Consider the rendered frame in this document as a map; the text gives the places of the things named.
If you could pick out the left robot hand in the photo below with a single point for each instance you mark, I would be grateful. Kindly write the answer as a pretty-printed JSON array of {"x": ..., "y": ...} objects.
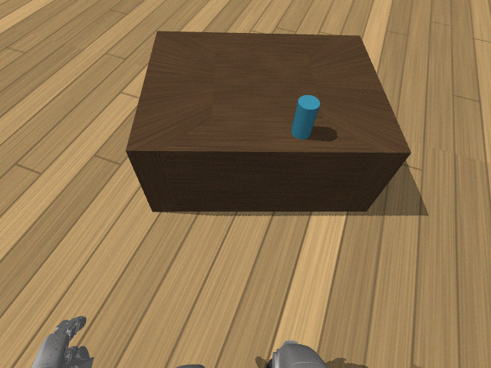
[{"x": 54, "y": 351}]

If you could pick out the can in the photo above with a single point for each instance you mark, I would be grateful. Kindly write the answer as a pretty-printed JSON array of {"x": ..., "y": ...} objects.
[{"x": 305, "y": 114}]

